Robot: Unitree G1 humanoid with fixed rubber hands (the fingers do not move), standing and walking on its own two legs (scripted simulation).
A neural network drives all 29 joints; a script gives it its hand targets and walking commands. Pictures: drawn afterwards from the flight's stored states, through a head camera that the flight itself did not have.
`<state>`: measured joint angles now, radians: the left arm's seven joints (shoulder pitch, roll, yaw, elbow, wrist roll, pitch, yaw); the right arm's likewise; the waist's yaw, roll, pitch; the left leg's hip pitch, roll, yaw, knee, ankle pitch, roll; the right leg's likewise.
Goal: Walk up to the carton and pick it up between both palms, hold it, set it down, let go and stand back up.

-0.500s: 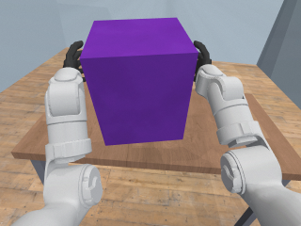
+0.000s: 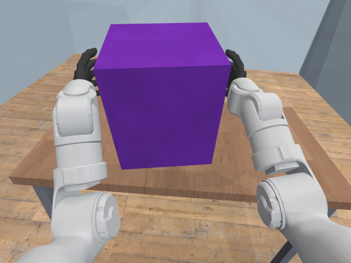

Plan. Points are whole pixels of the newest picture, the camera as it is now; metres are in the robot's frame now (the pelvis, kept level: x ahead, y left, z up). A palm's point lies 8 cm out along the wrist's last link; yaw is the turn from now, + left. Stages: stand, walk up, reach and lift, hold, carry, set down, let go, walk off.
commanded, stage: hold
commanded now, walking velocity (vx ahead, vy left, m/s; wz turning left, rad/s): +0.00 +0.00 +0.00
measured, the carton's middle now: (163, 97) +0.41 +0.01 +0.24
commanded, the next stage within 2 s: none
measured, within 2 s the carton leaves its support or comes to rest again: neither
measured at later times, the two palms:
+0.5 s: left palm (82, 88) +0.37 +0.17 +0.28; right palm (233, 86) +0.37 -0.13 +0.29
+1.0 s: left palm (92, 82) +0.38 +0.15 +0.29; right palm (239, 78) +0.39 -0.15 +0.30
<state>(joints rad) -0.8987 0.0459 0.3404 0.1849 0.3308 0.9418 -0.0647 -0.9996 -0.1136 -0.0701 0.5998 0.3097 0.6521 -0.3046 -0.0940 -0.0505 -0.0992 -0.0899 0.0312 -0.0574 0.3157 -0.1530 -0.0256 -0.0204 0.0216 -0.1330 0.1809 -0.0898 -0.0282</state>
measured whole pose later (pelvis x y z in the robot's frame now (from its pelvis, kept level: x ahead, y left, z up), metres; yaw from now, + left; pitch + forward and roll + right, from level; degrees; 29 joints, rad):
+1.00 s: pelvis +0.01 +0.00 +0.00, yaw -2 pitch -3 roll -1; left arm -0.93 0.05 0.32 0.22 0.29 0.97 -0.01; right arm -1.09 -0.19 -0.02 0.70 0.40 0.66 -0.31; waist -0.07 -0.02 -0.12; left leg -0.12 0.04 -0.03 0.35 -0.19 -0.02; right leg -0.06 0.02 -0.10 0.22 -0.12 -0.02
